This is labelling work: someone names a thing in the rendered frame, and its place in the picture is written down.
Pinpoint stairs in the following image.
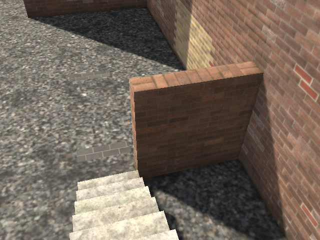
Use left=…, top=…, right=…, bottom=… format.
left=69, top=170, right=179, bottom=240

